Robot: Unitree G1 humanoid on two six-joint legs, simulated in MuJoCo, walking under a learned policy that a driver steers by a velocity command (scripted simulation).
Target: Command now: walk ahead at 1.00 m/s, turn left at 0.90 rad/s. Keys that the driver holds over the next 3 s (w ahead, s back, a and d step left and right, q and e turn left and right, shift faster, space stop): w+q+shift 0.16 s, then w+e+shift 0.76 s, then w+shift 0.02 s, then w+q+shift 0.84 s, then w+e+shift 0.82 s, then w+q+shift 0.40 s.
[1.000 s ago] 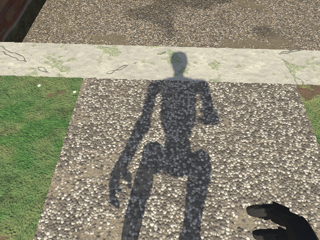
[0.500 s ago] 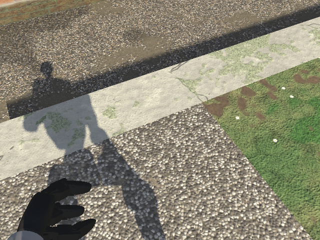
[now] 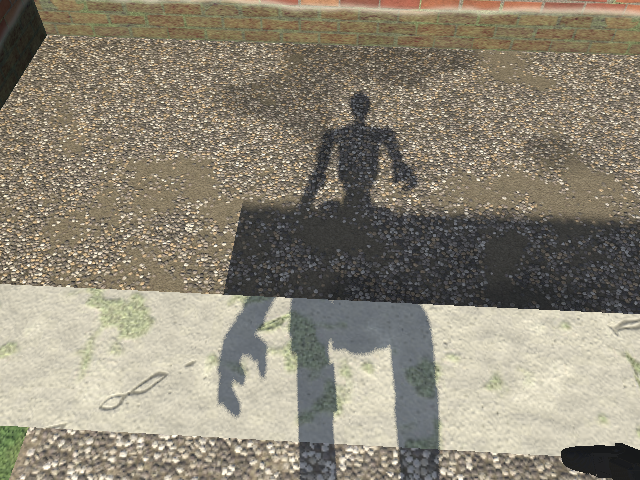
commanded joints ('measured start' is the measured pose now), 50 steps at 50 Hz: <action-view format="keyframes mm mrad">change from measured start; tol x32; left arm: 1 -241 113 25 -155 19 -3 -16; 18 -524 55 -44 -344 -18 23 -37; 24 248 209 43 -125 -30 29 -14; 41 -592 138 13 -379 -61 117 16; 43 -231 9 -15 -368 -6 125 21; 50 -453 -3 -28 -418 51 179 0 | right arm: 1 499 -227 -100 132 23 31 -55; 34 87 -18 28 -170 -36 43 -148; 41 498 -62 1 -39 -29 -19 -136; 43 54 -18 24 -199 -22 -17 -109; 50 77 -89 19 -168 -26 -46 -74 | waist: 1 -251 176 -106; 23 300 34 -185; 25 12 -363 -326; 29 -32 32 -93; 40 -170 -87 -213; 42 -145 475 -227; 50 32 43 -103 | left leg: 1 786 31 -268 -61 -127 90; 3 1040 301 -1019 -417 -392 313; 10 255 73 -522 -503 -47 155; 22 703 191 -177 -22 1133 -113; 23 569 127 -99 450 1026 -143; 25 -134 -161 -257 989 -394 -194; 35 287 -38 -117 201 95 -255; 40 590 -23 -176 302 141 -208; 43 451 375 -562 114 1089 13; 50 36 291 -317 22 537 -82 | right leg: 1 -708 29 83 993 86 -47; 4 -1147 -3 406 1082 4 -30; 15 -764 -70 209 204 633 -76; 22 -476 133 208 104 269 -207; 25 127 -239 1038 -13 635 -446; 31 -613 -5 681 32 841 -296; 40 -803 90 607 309 1352 -120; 43 -1003 241 541 1055 -66 -59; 50 -811 60 427 598 170 -67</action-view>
